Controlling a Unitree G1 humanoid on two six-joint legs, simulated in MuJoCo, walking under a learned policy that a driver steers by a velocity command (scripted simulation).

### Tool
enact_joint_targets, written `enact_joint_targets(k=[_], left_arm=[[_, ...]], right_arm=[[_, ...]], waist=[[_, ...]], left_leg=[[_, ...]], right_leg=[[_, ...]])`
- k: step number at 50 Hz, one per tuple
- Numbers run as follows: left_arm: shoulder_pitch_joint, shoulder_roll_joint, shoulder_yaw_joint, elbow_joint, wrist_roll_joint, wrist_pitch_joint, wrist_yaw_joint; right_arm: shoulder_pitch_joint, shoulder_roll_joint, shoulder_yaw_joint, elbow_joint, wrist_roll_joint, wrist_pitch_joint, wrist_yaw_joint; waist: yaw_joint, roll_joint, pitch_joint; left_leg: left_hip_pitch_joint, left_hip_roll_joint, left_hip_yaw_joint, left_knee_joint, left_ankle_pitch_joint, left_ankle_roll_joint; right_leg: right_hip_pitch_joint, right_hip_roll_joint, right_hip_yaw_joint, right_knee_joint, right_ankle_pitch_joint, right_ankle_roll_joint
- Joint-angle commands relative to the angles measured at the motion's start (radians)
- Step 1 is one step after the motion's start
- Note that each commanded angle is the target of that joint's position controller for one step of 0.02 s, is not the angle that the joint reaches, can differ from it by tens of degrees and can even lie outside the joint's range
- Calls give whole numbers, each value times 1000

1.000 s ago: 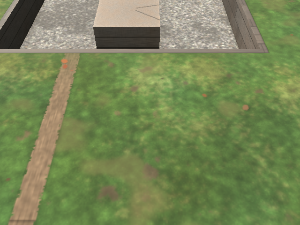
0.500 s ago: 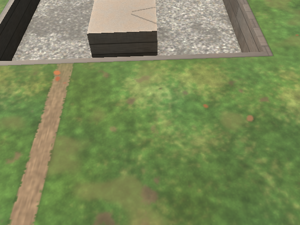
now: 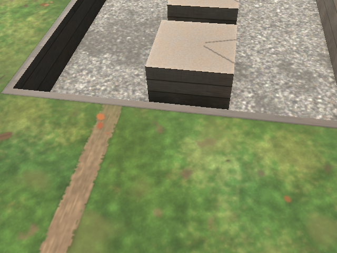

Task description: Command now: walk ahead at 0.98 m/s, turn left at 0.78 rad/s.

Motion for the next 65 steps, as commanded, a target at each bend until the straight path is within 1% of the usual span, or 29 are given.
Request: enact_joint_targets(k=[1,4,8,12,13,14,15,16,17,19,22,26,28,31,33,34,35,36,38,43,49,52,54,55,56,57,59,60,65], left_arm=[[17,113,13,-98,23,33,-3],[-192,100,-3,-183,-4,30,-18],[-295,99,-7,-222,-27,28,-19],[-126,193,31,-192,-37,16,11],[65,239,54,-145,-43,11,25],[292,309,86,-100,-24,10,49],[344,353,100,-85,24,11,56],[260,349,113,-90,12,19,38],[163,230,95,-99,-1,21,26],[157,151,79,-43,-3,15,8],[253,110,64,61,-27,-7,-3],[212,165,79,63,-48,-13,-2],[205,245,102,54,-54,-15,-11],[261,292,109,71,-62,-11,-22],[299,302,110,90,-66,-3,-21],[298,243,94,73,-66,-2,-20],[353,95,65,32,-79,5,-10],[355,152,74,9,-90,18,-6],[232,164,78,13,-59,40,-14],[118,96,74,-37,-34,110,-37],[-51,70,46,-127,-19,100,-75],[102,153,79,-89,-21,95,-97],[392,214,117,-7,-41,88,-54],[311,334,139,-21,-71,89,-30],[295,408,157,-74,-60,99,-33],[248,366,160,-120,-80,116,-20],[139,277,131,-104,-80,126,-8],[126,260,125,-104,-77,118,-8],[109,277,128,-91,-68,98,-5]], right_arm=[[-39,-102,-14,-81,14,-55,-3],[-7,-116,-21,-91,20,-66,-1],[96,-150,-39,-75,31,-61,4],[44,-211,-54,-91,18,-58,-10],[-24,-245,-61,-108,15,-62,-4],[-69,-177,-45,-133,10,-74,1],[-6,5,1,-170,41,-75,-4],[28,-66,7,-204,52,-61,-12],[-58,-110,2,-179,16,-49,-11],[-145,-73,12,-189,-19,-40,19],[-211,-7,36,-254,-38,-29,38],[-402,-28,68,-362,-48,-40,60],[-416,-28,76,-353,-25,-45,77],[-378,-94,50,-332,-16,-45,48],[-133,-144,18,-253,-35,-51,12],[31,-220,-8,-240,-59,-56,-13],[83,-291,-19,-246,-77,-56,-25],[31,-271,-25,-251,-47,-43,-28],[-98,-116,3,-246,-27,-53,-17],[-52,-29,23,-170,8,-91,-14],[-102,-65,23,-137,13,-102,-37],[-99,-189,-10,-154,26,-80,-58],[-121,-202,-21,-150,17,-45,-59],[-43,-83,-3,-173,0,-34,-44],[77,-91,5,-256,17,-17,-44],[-4,-132,13,-265,-1,-21,-43],[-102,-134,16,-275,-17,-9,-45],[-86,-131,15,-268,-30,14,-52],[-193,-78,20,-310,-40,79,-62]], waist=[[86,-80,99],[21,-36,136],[-73,28,48],[24,60,-119],[139,61,-208],[231,13,-327],[164,-244,-416],[112,-351,-465],[111,-195,-294],[86,-37,-127],[32,-96,-32],[-6,-74,56],[-5,-77,50],[-24,-58,15],[-134,-16,-147],[-201,57,-246],[-135,250,-338],[-104,259,-344],[-50,104,-93],[23,87,26],[82,26,93],[158,72,-49],[282,29,-187],[164,-224,-178],[103,-233,-460],[138,-88,-498],[40,39,-160],[11,55,-93],[-6,70,-127]], left_leg=[[-138,289,-479,-387,-3,156],[-223,223,-400,-425,187,106],[30,233,-407,-330,575,31],[172,243,-424,2,916,-40],[105,220,-419,207,861,-52],[-41,186,-371,479,627,-52],[-355,92,-246,785,-243,-67],[-480,136,-178,908,-197,-61],[-499,203,-157,880,-62,-60],[-459,239,-145,806,-7,-73],[-489,252,-175,708,-95,-91],[-405,321,-76,337,92,-149],[-99,261,0,202,200,-164],[23,235,-1,105,175,-158],[339,207,11,63,94,-142],[540,401,-185,27,-147,-123],[619,677,-612,-145,-519,-111],[537,709,-861,-299,-591,-59],[319,602,-514,-265,-326,-57],[198,515,-122,-317,235,-95],[47,406,234,-244,723,-158],[69,436,213,62,1049,-188],[-91,373,197,636,618,-223],[-252,208,217,1018,-314,-247],[-472,191,-10,1263,-373,-275],[-537,227,-98,1200,-271,-265],[-502,288,-96,984,-201,-259],[-435,309,-92,908,-193,-264],[-247,305,-62,626,-60,-272]], right_leg=[[-140,-72,-33,-170,-5,44],[-50,-59,-92,-489,270,73],[1,23,-117,-722,444,46],[319,93,-80,-876,287,11],[526,58,-56,-891,232,-2],[779,-79,48,-838,-3,-28],[1016,-390,465,-909,-224,-94],[966,-440,789,-1057,-373,-156],[795,-352,648,-1106,-431,-152],[559,-253,407,-1123,-161,-149],[437,-196,293,-1156,43,-174],[234,-133,157,-1278,139,-177],[61,-113,100,-1345,241,-163],[201,-139,84,-1218,509,-141],[183,-59,26,-793,658,-112],[12,5,-4,-463,411,-94],[-176,62,-9,-126,-188,-85],[-266,62,8,-6,-96,-96],[-302,-32,-15,-44,40,-86],[-313,-87,-40,-107,88,-64],[-40,24,-257,-598,438,-98],[283,144,-270,-716,372,-134],[655,135,-122,-756,447,-191],[710,-77,116,-754,1027,-220],[1010,-279,518,-775,1188,-426],[960,-282,619,-908,844,-447],[558,-179,495,-1008,648,-369],[414,-152,436,-1004,782,-342],[180,-31,318,-998,990,-231]])
Next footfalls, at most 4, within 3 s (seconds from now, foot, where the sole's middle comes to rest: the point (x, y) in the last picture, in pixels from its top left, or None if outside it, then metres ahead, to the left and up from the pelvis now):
0.28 right None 0.49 -0.13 -0.76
0.68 left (126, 199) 0.73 0.22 -0.76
1.08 right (159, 126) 1.15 0.08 -0.76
1.68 left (130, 119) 1.20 0.23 -0.76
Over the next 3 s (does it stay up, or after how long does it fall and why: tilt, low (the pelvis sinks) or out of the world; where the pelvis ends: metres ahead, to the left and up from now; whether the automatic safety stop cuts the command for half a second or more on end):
stays up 1.11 0.19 0.01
